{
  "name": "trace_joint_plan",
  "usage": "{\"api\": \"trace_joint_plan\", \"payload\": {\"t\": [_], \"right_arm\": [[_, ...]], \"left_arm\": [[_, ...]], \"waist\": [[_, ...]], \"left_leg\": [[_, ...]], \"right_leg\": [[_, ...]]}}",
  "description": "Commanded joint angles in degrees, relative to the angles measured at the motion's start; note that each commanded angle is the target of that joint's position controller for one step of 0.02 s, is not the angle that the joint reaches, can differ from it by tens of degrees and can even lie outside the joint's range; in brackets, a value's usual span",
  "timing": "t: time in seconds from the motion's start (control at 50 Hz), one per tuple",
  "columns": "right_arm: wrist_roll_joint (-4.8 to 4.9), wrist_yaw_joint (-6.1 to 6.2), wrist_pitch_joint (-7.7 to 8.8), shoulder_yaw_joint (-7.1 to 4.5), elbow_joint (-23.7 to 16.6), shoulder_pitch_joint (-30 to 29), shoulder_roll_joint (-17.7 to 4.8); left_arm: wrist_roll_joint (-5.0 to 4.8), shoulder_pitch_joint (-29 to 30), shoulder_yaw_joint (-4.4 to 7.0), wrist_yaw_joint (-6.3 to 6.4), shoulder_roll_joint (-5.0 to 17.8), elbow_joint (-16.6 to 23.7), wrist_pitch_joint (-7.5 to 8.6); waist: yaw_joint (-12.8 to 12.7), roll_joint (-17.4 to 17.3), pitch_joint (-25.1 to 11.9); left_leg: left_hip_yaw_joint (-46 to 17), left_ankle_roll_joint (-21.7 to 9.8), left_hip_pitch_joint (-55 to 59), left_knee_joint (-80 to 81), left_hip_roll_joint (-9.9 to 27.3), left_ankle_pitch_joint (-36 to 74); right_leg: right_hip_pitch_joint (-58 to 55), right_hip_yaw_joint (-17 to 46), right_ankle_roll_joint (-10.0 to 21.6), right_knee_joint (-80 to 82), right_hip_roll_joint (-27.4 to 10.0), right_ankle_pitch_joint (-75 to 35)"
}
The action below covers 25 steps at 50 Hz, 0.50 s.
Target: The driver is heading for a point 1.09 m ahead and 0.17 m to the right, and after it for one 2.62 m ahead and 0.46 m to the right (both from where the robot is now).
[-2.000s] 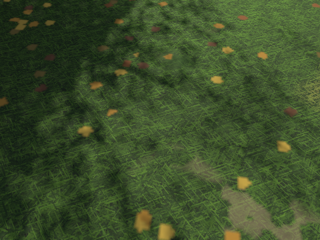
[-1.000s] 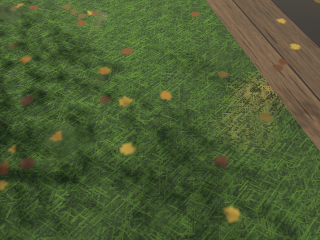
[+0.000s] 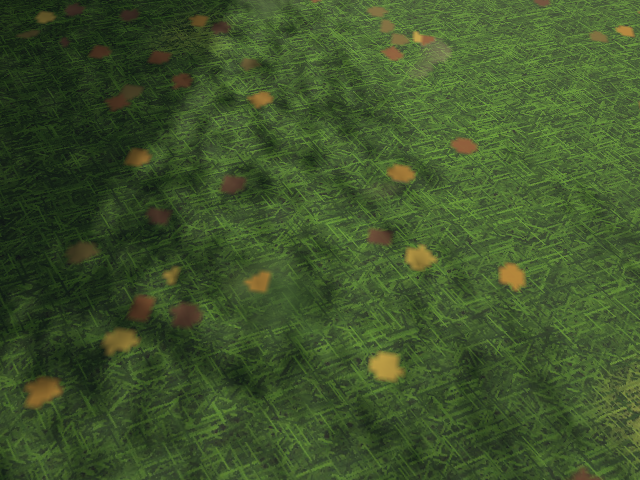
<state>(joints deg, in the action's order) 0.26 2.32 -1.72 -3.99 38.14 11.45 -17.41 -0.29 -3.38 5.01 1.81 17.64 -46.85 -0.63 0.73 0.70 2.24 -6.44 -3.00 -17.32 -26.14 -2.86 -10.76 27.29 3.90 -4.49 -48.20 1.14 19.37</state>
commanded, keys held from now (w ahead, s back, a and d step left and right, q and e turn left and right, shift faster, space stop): no key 0.38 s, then w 0.62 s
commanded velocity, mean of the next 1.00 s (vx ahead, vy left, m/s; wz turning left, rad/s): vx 0.20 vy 0.00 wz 0.11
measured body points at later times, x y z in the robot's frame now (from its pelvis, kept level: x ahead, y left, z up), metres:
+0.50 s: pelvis +0.01 -0.02 -0.01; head +0.02 -0.02 +0.44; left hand +0.11 +0.25 -0.13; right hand +0.14 -0.29 -0.12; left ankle -0.02 +0.11 -0.75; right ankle +0.02 -0.15 -0.74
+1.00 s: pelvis +0.16 -0.03 +0.00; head +0.19 -0.04 +0.45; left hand +0.11 +0.24 -0.13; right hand +0.38 -0.26 -0.10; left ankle +0.31 +0.15 -0.69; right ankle +0.07 -0.13 -0.74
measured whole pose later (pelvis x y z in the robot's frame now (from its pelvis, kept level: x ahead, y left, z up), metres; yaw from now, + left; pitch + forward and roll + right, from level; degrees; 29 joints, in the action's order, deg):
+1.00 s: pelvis +0.16 -0.03 +0.00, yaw +4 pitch +1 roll +0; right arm 1.0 -1.0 4.2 -3.3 41.1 7.1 -16.5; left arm -0.3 -22.1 1.6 -0.3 14.9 -55.3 4.3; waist -5.0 -2.1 1.6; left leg -0.4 0.9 -36.1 -41.0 5.6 -2.5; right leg -2.8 -1.4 2.5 -11.4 2.0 15.3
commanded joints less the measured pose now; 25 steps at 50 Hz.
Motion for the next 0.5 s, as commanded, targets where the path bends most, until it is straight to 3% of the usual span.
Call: {"api": "trace_joint_plan", "payload": {"t": [0.02, 0.1, 0.14, 0.16, 0.18, 0.2, 0.22, 0.24, 0.28, 0.34, 0.38, 0.42, 0.44, 0.46, 0.48, 0.5], "right_arm": [[-0.31, -0.01, 0.13, -2.73, -3.9, -0.7, -9.9], [0.0, -0.57, -0.33, -1.93, -3.5, -2.1, -8.8], [0.38, -0.46, -0.44, -1.3, -3.0, -2.3, -7.6], [-0.53, -0.44, -0.12, -0.61, -2.9, -0.6, -5.5], [-0.84, -0.68, 0.46, -0.32, -3.2, 2.0, -4.1], [-1.43, -0.54, 0.77, -0.87, -3.4, -0.3, -6.7], [-0.69, -0.36, 0.72, -1.93, -3.0, -1.9, -9.4], [-0.28, -0.13, 0.43, -2.31, -2.4, -2.2, -9.3], [-0.24, 0.08, -0.36, -2.01, -1.3, -1.2, -7.1], [-0.08, -0.39, -0.1, -0.21, -0.3, -1.8, -2.3], [0.47, -0.49, 0.04, -0.31, 0.9, -1.4, -2.5], [0.2, -0.67, -0.17, -0.43, 2.8, 0.6, -3.2], [-0.25, -0.42, -0.29, -0.76, 2.5, 0.5, -5.5], [-0.25, -0.26, -0.47, -1.59, 2.7, 1.0, -9.1], [-0.44, -0.83, -0.26, -1.99, 3.5, 3.3, -9.2], [-0.72, -1.13, 0.42, -1.85, 3.7, 4.9, -8.9]], "left_arm": [[-0.33, 0.9, 0.56, -0.57, 4.3, 3.0, 0.91], [-0.38, -1.0, 0.34, -1.52, 4.4, 2.5, 1.54], [0.36, -3.7, 0.29, -1.99, 4.7, 1.6, 2.07], [1.48, -4.7, 0.76, -1.81, 7.9, 1.9, 2.13], [1.93, -2.3, 1.12, -1.45, 11.0, 2.0, 1.81], [2.35, -1.6, 0.19, -1.42, 7.5, 2.2, 2.04], [2.23, -1.0, -0.24, -1.36, 6.4, 2.4, 2.39], [1.64, -0.7, -0.1, -1.16, 7.1, 2.1, 2.55], [0.38, 0.1, -0.5, -0.95, 6.4, 1.6, 2.76], [0.34, 0.1, -0.77, -0.99, 5.6, 0.1, 1.6], [0.24, -1.5, -0.83, -1.02, 6.0, -0.9, 0.9], [-0.23, -3.4, -1.4, -1.27, 5.1, -1.9, 0.92], [0.27, -4.3, -1.69, -1.64, 4.8, -2.2, 1.41], [0.75, -5.0, -1.84, -2.06, 4.2, -2.0, 2.02], [0.3, -2.1, -2.02, -2.01, 3.7, -1.7, 2.42], [-0.22, 0.8, -1.83, -1.9, 3.9, -0.9, 2.89]], "waist": [[0.8, -9.8, -8.1], [0.3, -9.5, -7.7], [-1.5, -7.6, -7.3], [-0.4, -1.0, -8.3], [3.3, 10.2, -6.4], [0.8, 12.0, -6.6], [-0.3, 9.6, -5.3], [-0.4, 8.5, -5.0], [0.0, 7.2, -4.3], [-0.7, 8.5, -5.1], [-1.1, 9.0, -6.1], [-0.5, 7.5, -6.8], [-1.1, 4.7, -7.0], [-2.8, -1.8, -6.5], [-0.1, -6.2, -4.4], [1.5, -9.0, -0.5]], "left_leg": [[-14.7, -10.1, 8.8, 4.9, 14.1, 15.8], [-16.8, -9.2, 8.3, 2.1, 13.3, 18.5], [-15.7, -5.6, 5.1, 0.1, 10.3, 12.9], [-11.8, -2.2, 0.9, -5.5, 6.3, 3.7], [-3.6, 1.2, -5.5, -10.8, -1.9, -13.0], [-1.9, 3.8, -5.2, -17.0, -0.4, -21.9], [-2.1, 5.0, -6.2, -23.5, 0.3, -22.6], [-2.2, 6.0, -8.0, -27.6, 0.2, -22.2], [-3.2, 7.7, -8.8, -28.8, 1.6, -19.7], [2.5, 8.5, -2.0, -15.6, 2.9, -16.0], [4.6, 8.1, 2.9, -5.1, 2.4, -8.9], [5.7, 5.9, 12.2, 6.9, 1.8, 1.1], [2.6, 4.1, 16.4, 4.2, 4.7, 2.2], [0.1, 0.9, 15.5, 1.0, 6.8, -5.8], [-3.4, -2.6, 9.8, 4.6, 7.8, -22.2], [-10.8, -5.4, 7.5, 10.9, 11.7, -31.7]], "right_leg": [[-1.7, -0.1, -0.2, 5.3, -0.3, 0.4], [-7.8, -1.4, 1.4, 15.0, -0.4, -1.5], [-16.1, -1.1, 3.7, 27.5, -1.8, -14.2], [-21.4, 6.1, 6.4, 29.1, -9.6, -21.4], [-21.9, 14.6, 13.4, 28.8, -17.0, -31.7], [-17.8, 19.4, 19.9, 30.5, -21.9, -29.3], [-17.8, 18.7, 20.5, 31.0, -20.7, -27.8], [-19.0, 16.6, 19.5, 30.4, -19.0, -27.4], [-20.4, 12.9, 17.5, 28.9, -16.9, -29.5], [-20.3, 6.5, 15.2, 26.9, -12.2, -33.7], [-21.2, 6.1, 15.0, 25.4, -11.7, -35.5], [-17.5, 5.5, 12.1, 26.8, -9.6, -17.4], [-12.9, 5.0, 9.6, 26.6, -8.4, -7.2], [-9.4, 0.6, 7.8, 24.5, -3.7, 4.3], [-8.8, -5.0, 5.4, 19.2, 0.1, 9.7], [-5.3, -7.4, 4.3, 12.4, 1.4, 8.5]]}}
